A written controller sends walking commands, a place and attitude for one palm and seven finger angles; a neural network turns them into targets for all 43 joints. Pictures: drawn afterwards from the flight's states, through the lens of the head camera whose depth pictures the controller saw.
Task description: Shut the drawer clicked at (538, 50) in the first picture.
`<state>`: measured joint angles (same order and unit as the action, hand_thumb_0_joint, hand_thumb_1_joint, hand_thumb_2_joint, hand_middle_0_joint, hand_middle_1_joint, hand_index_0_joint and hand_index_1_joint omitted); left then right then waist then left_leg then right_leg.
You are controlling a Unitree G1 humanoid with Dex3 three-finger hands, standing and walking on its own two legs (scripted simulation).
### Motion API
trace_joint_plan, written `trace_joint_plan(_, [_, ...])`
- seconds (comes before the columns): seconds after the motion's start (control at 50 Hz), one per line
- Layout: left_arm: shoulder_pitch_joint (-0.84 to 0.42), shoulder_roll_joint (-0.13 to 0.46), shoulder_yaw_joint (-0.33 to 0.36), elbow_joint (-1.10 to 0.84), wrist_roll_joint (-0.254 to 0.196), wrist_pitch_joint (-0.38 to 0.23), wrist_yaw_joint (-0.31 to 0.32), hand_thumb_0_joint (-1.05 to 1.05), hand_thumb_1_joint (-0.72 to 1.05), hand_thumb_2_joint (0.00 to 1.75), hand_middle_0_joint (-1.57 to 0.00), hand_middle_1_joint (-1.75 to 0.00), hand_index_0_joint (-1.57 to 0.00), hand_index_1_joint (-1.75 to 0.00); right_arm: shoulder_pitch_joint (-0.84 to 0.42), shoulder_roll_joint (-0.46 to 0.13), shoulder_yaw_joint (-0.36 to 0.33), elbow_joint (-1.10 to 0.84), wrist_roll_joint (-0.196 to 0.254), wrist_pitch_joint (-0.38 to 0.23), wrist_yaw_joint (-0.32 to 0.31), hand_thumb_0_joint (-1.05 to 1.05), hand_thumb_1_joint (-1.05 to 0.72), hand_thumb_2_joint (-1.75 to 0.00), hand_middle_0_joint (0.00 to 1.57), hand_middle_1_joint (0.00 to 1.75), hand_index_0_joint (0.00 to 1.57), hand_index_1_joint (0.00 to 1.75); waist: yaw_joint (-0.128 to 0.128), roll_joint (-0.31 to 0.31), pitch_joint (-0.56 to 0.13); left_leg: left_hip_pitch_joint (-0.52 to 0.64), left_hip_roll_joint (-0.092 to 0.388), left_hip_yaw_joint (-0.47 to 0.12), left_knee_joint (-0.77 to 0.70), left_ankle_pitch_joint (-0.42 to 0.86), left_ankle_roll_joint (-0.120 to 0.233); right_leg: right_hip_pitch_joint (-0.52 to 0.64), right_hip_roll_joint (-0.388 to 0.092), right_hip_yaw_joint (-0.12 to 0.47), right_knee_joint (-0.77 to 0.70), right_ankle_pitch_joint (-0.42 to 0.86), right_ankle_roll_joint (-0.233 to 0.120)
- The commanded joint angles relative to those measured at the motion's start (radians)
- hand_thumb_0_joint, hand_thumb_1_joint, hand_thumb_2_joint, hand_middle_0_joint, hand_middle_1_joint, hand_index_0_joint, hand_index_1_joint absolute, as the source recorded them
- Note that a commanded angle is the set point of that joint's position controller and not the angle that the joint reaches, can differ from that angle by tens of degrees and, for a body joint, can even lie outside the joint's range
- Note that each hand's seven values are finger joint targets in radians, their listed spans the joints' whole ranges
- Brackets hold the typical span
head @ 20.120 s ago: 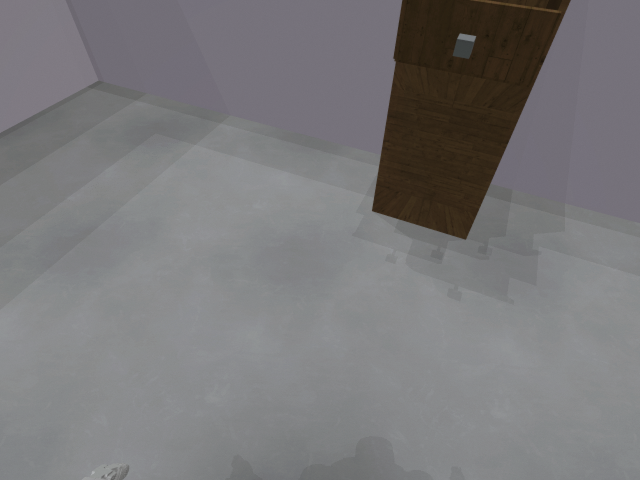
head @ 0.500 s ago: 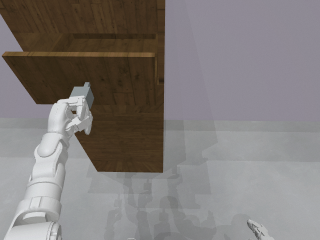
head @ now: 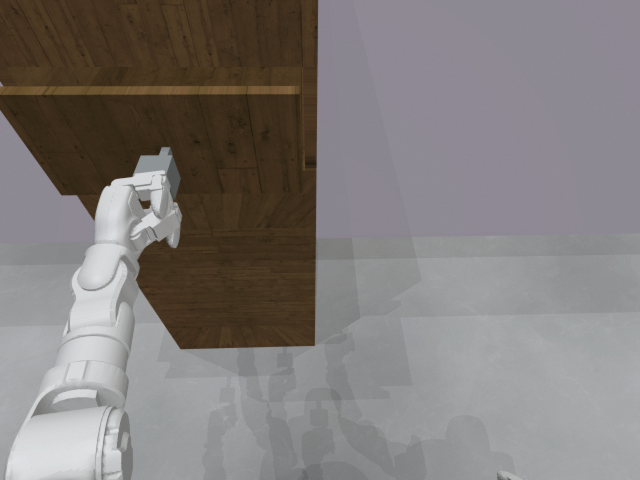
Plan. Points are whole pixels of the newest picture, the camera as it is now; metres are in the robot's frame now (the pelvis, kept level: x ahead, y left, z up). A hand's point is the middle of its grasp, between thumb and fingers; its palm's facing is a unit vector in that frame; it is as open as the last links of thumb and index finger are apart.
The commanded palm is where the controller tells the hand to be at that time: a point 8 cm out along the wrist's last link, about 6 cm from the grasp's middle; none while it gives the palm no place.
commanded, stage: push the drawer shut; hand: left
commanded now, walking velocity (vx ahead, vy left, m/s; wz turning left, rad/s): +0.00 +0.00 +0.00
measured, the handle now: (161, 168) +0.50 +0.22 +0.11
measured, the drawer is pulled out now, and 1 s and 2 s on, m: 0.06 0.00 0.00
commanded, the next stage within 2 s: pull the fist back off the drawer in 0.84 s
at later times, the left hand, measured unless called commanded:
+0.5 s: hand (184, 183) +0.47 +0.19 +0.11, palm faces +0.04 -1.00 +0.00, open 3.4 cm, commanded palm +0.46 +0.23 +0.11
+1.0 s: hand (176, 178) +0.48 +0.20 +0.11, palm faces +0.04 -1.00 -0.02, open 3.4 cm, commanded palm +0.50 +0.23 +0.11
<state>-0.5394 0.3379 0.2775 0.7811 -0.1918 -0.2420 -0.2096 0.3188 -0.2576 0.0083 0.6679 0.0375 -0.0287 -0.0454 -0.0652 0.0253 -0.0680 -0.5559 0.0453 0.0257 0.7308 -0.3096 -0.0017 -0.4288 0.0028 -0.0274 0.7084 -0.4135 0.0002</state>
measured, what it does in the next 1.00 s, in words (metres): stands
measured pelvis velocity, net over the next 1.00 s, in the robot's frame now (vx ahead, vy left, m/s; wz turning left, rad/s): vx -0.03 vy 0.00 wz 0.01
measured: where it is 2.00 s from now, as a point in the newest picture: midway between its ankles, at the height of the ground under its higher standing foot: outside the picture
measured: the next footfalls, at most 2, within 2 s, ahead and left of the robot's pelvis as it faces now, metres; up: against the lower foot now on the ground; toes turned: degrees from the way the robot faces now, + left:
none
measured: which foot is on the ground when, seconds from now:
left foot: down 0.00-1.00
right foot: down 0.00-1.00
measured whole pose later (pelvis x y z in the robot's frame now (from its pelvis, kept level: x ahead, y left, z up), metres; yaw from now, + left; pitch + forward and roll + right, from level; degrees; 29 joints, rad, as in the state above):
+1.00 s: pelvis -0.03 +0.00 -0.02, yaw +1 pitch +15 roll -3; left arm -1.01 0.55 0.32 1.27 -0.12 -0.29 -0.23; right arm 0.39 -0.28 0.03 0.72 0.01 -0.05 -0.05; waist -0.16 0.03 -0.06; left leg -0.81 0.06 -0.02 0.84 -0.30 -0.01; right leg -0.66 0.03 -0.07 0.80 -0.40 -0.01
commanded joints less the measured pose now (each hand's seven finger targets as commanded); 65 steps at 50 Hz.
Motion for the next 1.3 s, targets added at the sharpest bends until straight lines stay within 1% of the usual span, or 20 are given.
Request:
trace_joint_plan(0.0, [-0.549, 0.238, 0.047, -0.187, -0.007, -0.086, 0.013, 0.00, 0.90, 0.90, -1.40, -1.60, -1.40, -1.60, 0.030, -0.150, -0.049, -0.094, 0.006, -0.028, -0.012, 0.00, -0.90, -0.90, 0.20, 0.30, 0.20, 0.30, -0.038, 0.012, -0.285, 0.306, -0.031, -0.035, -0.055, 0.223, 0.034, -0.074, 0.040, -0.007, -0.100, 0.324, -0.007])
trace_joint_plan(0.08, [-0.668, 0.213, 0.015, -0.114, 0.005, -0.100, 0.012, 0.00, 0.90, 0.90, -1.40, -1.60, -1.40, -1.60, 0.040, -0.149, -0.048, -0.077, 0.005, -0.027, -0.013, 0.00, -0.90, -0.90, 0.20, 0.30, 0.20, 0.30, -0.059, 0.056, -0.285, 0.322, -0.028, -0.044, -0.045, 0.190, 0.030, -0.137, 0.041, -0.008, -0.097, 0.265, -0.009])
trace_joint_plan(0.14, [-0.720, 0.264, 0.049, -0.054, 0.011, -0.112, 0.017, 0.00, 0.90, 0.90, -1.40, -1.60, -1.40, -1.60, 0.063, -0.160, -0.049, -0.063, -0.002, -0.026, -0.014, 0.00, -0.90, -0.90, 0.20, 0.30, 0.20, 0.30, -0.064, 0.029, -0.317, 0.311, -0.026, -0.050, -0.037, 0.185, 0.031, -0.139, 0.040, -0.005, -0.090, 0.258, -0.008])
trace_joint_plan(0.2, [-0.777, 0.252, 0.031, -0.019, 0.018, -0.126, 0.009, 0.00, 0.90, 0.90, -1.40, -1.60, -1.40, -1.60, 0.076, -0.158, -0.047, -0.055, -0.004, -0.025, -0.012, 0.00, -0.90, -0.90, 0.20, 0.30, 0.20, 0.30, -0.078, 0.051, -0.343, 0.317, -0.024, -0.054, -0.024, 0.195, 0.029, -0.160, 0.041, -0.004, -0.079, 0.257, -0.008])
trace_joint_plan(0.24, [-0.796, 0.285, 0.059, 0.004, 0.022, -0.134, 0.008, 0.00, 0.90, 0.90, -1.40, -1.60, -1.40, -1.60, 0.090, -0.163, -0.050, -0.051, -0.008, -0.026, -0.008, 0.00, -0.90, -0.90, 0.20, 0.30, 0.20, 0.30, -0.071, 0.061, -0.367, 0.310, -0.026, -0.056, -0.015, 0.198, 0.029, -0.158, 0.043, -0.001, -0.072, 0.258, -0.009])
trace_joint_plan(0.26, [-0.804, 0.295, 0.063, 0.018, 0.025, -0.138, 0.007, 0.00, 0.90, 0.90, -1.40, -1.60, -1.40, -1.60, 0.100, -0.164, -0.050, -0.049, -0.010, -0.022, -0.008, 0.00, -0.90, -0.90, 0.20, 0.30, 0.20, 0.30, -0.079, 0.031, -0.368, 0.301, -0.025, -0.058, -0.010, 0.201, 0.032, -0.151, 0.045, -0.001, -0.070, 0.261, -0.009])
trace_joint_plan(0.44, [-0.875, 0.402, 0.127, 0.082, 0.047, -0.155, -0.010, 0.00, 0.90, 0.90, -1.40, -1.60, -1.40, -1.60, 0.145, -0.170, -0.052, -0.042, -0.016, -0.009, -0.002, 0.00, -0.90, -0.90, 0.20, 0.30, 0.20, 0.30, -0.087, 0.069, -0.394, 0.237, -0.026, -0.044, 0.017, 0.210, 0.038, -0.147, 0.050, 0.014, -0.056, 0.294, -0.003])
trace_joint_plan(0.54, [-0.914, 0.411, 0.127, 0.080, 0.053, -0.156, -0.014, 0.00, 0.90, 0.90, -1.40, -1.60, -1.40, -1.60, 0.177, -0.174, -0.058, -0.038, -0.021, -0.002, 0.002, 0.00, -0.90, -0.90, 0.20, 0.30, 0.20, 0.30, -0.101, 0.099, -0.426, 0.265, -0.020, -0.050, 0.032, 0.237, 0.038, -0.181, 0.057, 0.011, -0.049, 0.298, -0.003])
trace_joint_plan(0.6, [-0.955, 0.431, 0.140, 0.106, 0.054, -0.149, -0.009, 0.00, 0.90, 0.90, -1.40, -1.60, -1.40, -1.60, 0.195, -0.179, -0.060, -0.021, -0.020, 0.002, 0.000, 0.00, -0.90, -0.90, 0.20, 0.30, 0.20, 0.30, -0.122, 0.066, -0.400, 0.238, -0.017, -0.052, 0.037, 0.217, 0.043, -0.194, 0.058, 0.013, -0.056, 0.288, 0.002])
trace_joint_plan(0.64, [-0.979, 0.398, 0.104, 0.128, 0.056, -0.139, -0.009, 0.00, 0.90, 0.90, -1.40, -1.60, -1.40, -1.60, 0.197, -0.177, -0.056, -0.020, -0.019, 0.001, 0.000, 0.00, -0.90, -0.90, 0.20, 0.30, 0.20, 0.30, -0.138, 0.072, -0.370, 0.219, -0.019, -0.050, 0.031, 0.179, 0.044, -0.212, 0.058, 0.014, -0.067, 0.257, 0.004])
trace_joint_plan(0.68, [-1.009, 0.435, 0.122, 0.139, 0.065, -0.140, -0.006, 0.00, 0.90, 0.90, -1.40, -1.60, -1.40, -1.60, 0.206, -0.184, -0.058, -0.010, -0.020, 0.000, -0.004, 0.00, -0.90, -0.90, 0.20, 0.30, 0.20, 0.30, -0.144, 0.075, -0.381, 0.214, -0.016, -0.052, 0.036, 0.166, 0.044, -0.222, 0.056, 0.018, -0.066, 0.242, 0.005])
trace_joint_plan(0.7, [-1.030, 0.425, 0.104, 0.143, 0.067, -0.138, -0.005, 0.00, 0.90, 0.90, -1.40, -1.60, -1.40, -1.60, 0.206, -0.183, -0.055, -0.009, -0.019, -0.002, -0.005, 0.00, -0.90, -0.90, 0.20, 0.30, 0.20, 0.30, -0.151, 0.106, -0.372, 0.218, -0.016, -0.055, 0.034, 0.153, 0.042, -0.242, 0.055, 0.016, -0.066, 0.221, 0.003])
trace_joint_plan(0.74, [-1.052, 0.406, 0.081, 0.172, 0.065, -0.132, -0.005, 0.00, 0.90, 0.90, -1.40, -1.60, -1.40, -1.60, 0.211, -0.186, -0.051, -0.003, -0.019, -0.011, -0.006, 0.00, -0.90, -0.90, 0.20, 0.30, 0.20, 0.30, -0.166, 0.091, -0.340, 0.198, -0.012, -0.061, 0.030, 0.106, 0.042, -0.272, 0.056, 0.014, -0.075, 0.168, 0.004])
trace_joint_plan(0.86, [-1.111, 0.409, 0.063, 0.194, 0.060, -0.136, 0.001, 0.00, 0.90, 0.90, -1.40, -1.60, -1.40, -1.60, 0.224, -0.195, -0.044, 0.009, -0.020, -0.034, -0.012, 0.00, -0.90, -0.90, 0.20, 0.30, 0.20, 0.30, -0.186, 0.108, -0.365, 0.197, -0.006, -0.071, 0.035, 0.068, 0.043, -0.298, 0.053, 0.015, -0.072, 0.126, 0.004])
trace_joint_plan(0.92, [-1.124, 0.402, 0.045, 0.217, 0.055, -0.131, 0.003, 0.00, 0.90, 0.90, -1.40, -1.60, -1.40, -1.60, 0.224, -0.201, -0.040, 0.010, -0.016, -0.047, -0.016, 0.00, -0.90, -0.90, 0.20, 0.30, 0.20, 0.30, -0.189, 0.108, -0.354, 0.179, -0.003, -0.077, 0.023, 0.022, 0.039, -0.317, 0.051, 0.014, -0.073, 0.086, 0.005])
trace_joint_plan(0.98, [-1.133, 0.411, 0.063, 0.206, 0.061, -0.139, 0.009, 0.00, 0.90, 0.90, -1.40, -1.60, -1.40, -1.60, 0.228, -0.202, -0.043, 0.010, -0.022, -0.054, -0.014, 0.00, -0.90, -0.90, 0.20, 0.30, 0.20, 0.30, -0.179, 0.127, -0.399, 0.204, -0.005, -0.084, 0.030, 0.035, 0.036, -0.323, 0.052, 0.008, -0.060, 0.089, 0.001])
trace_joint_plan(1.04, [-1.127, 0.385, 0.047, 0.211, 0.060, -0.134, 0.015, 0.00, 0.90, 0.90, -1.40, -1.60, -1.40, -1.60, 0.225, -0.201, -0.043, 0.008, -0.023, -0.058, -0.011, 0.00, -0.90, -0.90, 0.20, 0.30, 0.20, 0.30, -0.184, 0.118, -0.373, 0.193, -0.006, -0.084, 0.023, 0.002, 0.035, -0.337, 0.052, 0.004, -0.063, 0.065, 0.001])
trace_joint_plan(1.16, [-1.094, 0.402, 0.080, 0.195, 0.071, -0.137, 0.026, 0.00, 0.90, 0.90, -1.40, -1.60, -1.40, -1.60, 0.231, -0.200, -0.049, -0.002, -0.032, -0.051, 0.000, 0.00, -0.90, -0.90, 0.20, 0.30, 0.20, 0.30, -0.160, 0.119, -0.402, 0.197, -0.013, -0.085, 0.031, 0.033, 0.036, -0.314, 0.053, 0.000, -0.053, 0.084, -0.005])
trace_joint_plan(1.22, [-1.059, 0.373, 0.068, 0.188, 0.071, -0.134, 0.025, 0.00, 0.90, 0.90, -1.40, -1.60, -1.40, -1.60, 0.226, -0.196, -0.050, -0.010, -0.032, -0.047, 0.005, 0.00, -0.90, -0.90, 0.20, 0.30, 0.20, 0.30, -0.152, 0.123, -0.396, 0.215, -0.010, -0.088, 0.023, 0.038, 0.031, -0.327, 0.056, -0.009, -0.050, 0.084, -0.006])
trace_joint_plan(1.28, [-0.981, 0.375, 0.091, 0.172, 0.067, -0.141, 0.027, 0.00, 0.90, 0.90, -1.40, -1.60, -1.40, -1.60, 0.219, -0.195, -0.054, -0.023, -0.031, -0.040, 0.010, 0.00, -0.90, -0.90, 0.20, 0.30, 0.20, 0.30, -0.126, 0.117, -0.408, 0.235, -0.007, -0.085, 0.020, 0.066, 0.029, -0.308, 0.059, -0.016, -0.046, 0.101, -0.011])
